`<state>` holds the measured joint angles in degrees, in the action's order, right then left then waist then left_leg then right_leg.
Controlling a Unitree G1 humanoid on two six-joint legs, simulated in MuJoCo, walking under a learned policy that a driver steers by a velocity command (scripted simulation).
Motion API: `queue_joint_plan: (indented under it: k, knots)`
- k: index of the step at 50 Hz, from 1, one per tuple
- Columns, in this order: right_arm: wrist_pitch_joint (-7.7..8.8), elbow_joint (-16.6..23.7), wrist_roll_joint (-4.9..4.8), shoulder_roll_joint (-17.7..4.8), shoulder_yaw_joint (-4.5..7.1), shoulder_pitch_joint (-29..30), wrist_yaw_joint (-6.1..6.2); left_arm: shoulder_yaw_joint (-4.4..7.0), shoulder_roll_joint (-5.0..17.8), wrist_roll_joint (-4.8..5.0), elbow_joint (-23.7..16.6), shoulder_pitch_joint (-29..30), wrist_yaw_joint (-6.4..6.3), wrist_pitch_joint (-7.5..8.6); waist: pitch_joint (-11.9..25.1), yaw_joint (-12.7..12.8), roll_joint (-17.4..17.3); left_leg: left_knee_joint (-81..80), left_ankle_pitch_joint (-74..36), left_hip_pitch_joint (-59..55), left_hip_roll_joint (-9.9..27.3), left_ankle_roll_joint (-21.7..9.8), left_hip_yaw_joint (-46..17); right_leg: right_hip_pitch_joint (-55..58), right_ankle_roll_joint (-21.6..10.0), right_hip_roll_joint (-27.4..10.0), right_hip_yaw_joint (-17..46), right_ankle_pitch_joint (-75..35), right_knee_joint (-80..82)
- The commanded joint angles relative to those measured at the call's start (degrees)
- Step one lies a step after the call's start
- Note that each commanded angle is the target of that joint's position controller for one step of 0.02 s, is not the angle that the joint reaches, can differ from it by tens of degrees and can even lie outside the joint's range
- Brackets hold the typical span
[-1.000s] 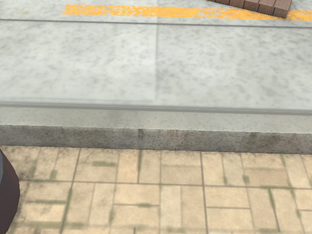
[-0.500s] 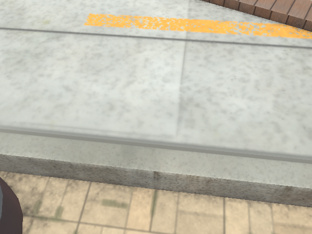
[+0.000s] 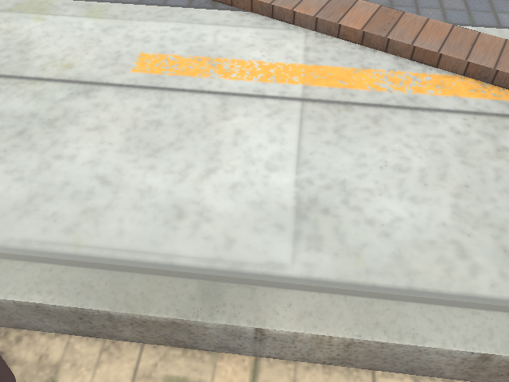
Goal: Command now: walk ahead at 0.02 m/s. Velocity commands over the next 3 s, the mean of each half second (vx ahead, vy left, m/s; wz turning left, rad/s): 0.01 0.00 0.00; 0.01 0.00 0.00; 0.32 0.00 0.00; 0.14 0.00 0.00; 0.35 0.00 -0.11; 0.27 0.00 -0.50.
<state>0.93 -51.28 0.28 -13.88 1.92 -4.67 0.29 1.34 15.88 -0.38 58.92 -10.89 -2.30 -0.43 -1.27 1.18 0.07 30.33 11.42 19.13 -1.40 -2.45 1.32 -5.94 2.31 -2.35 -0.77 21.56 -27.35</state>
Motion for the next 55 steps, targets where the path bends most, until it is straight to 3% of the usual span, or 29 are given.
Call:
queue_joint_plan:
  k: [1,18,47,49,51,52,54,55]
  knots:
    - [0.24,2.3,-0.10,-7.4,1.74,1.9,0.34,0.98,5.6,-0.04,-0.2,-2.9,-0.34,0.00,4.8,0.2,-0.9,-3.9,-17.6,-10.0,6.2,-3.7,-6.7,-5.3,-1.3,-0.8,0.4,-9.8,3.3]
    - [-1.01,-1.9,-0.18,-6.7,1.63,2.4,1.17,-0.04,3.8,-0.18,2.8,-6.5,-0.31,1.60,0.4,-0.4,-0.4,-5.5,-3.3,-8.7,4.0,-1.7,-4.9,-10.0,-2.0,-0.8,0.2,-3.1,4.9]
    - [-1.29,-7.4,-0.46,-5.3,0.94,0.4,1.61,-0.38,0.8,-0.06,2.6,-12.7,-0.34,2.48,-0.2,-0.9,0.1,-4.3,-6.9,-9.3,3.5,-1.5,-4.6,-10.5,-2.2,-0.3,-0.1,-4.9,5.4]
    - [-1.41,-8.5,-0.65,-5.1,0.95,-1.2,1.63,-0.28,0.6,0.19,3.2,-14.2,-0.43,2.28,-0.2,-0.9,0.6,-4.3,7.9,-8.4,2.0,-1.4,-3.3,-10.8,-3.2,0.2,-0.3,5.5,6.2]
    - [-0.94,-8.5,-0.93,-5.8,1.37,-0.9,1.48,0.27,2.1,0.55,1.9,-13.3,-0.74,2.26,-3.6,-0.7,1.9,-2.4,21.6,-2.8,0.5,-1.5,-2.0,-12.4,-5.9,-1.0,2.2,16.0,7.0]
    - [-0.23,-8.0,-0.91,-5.5,1.38,0.2,1.21,0.48,2.5,0.72,1.6,-14.1,-0.82,2.52,-5.3,0.0,2.5,-1.1,22.7,0.1,0.1,-1.5,-1.7,-12.3,-7.3,-2.5,4.5,19.0,8.4]
    - [1.80,-7.0,-1.20,-3.7,1.18,2.4,0.34,1.53,5.2,1.30,1.9,-16.9,-0.75,3.38,-7.6,1.2,7.8,6.7,14.7,5.9,-1.3,-0.5,1.9,-8.4,-11.2,-9.5,13.9,22.6,14.1]
    - [2.72,-6.4,-1.43,-3.4,1.16,3.3,-0.20,2.27,7.0,1.69,1.7,-15.7,-0.72,3.78,-9.7,0.8,10.8,10.9,10.1,9.1,0.0,-0.8,2.5,-7.1,-13.3,-14.3,19.0,21.3,16.4]
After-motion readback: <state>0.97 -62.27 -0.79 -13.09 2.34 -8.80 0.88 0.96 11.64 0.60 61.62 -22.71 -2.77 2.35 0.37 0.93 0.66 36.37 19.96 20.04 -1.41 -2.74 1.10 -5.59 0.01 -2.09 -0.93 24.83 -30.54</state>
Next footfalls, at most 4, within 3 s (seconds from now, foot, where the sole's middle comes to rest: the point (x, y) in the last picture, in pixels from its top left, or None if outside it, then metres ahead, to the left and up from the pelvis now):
1.62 right None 0.37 -0.13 -0.77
1.94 left None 0.31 0.10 -0.77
2.66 left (201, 268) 0.73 0.18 -0.60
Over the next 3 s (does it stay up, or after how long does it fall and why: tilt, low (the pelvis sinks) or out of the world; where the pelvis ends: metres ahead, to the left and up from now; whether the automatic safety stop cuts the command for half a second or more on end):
stays up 0.63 0.08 0.17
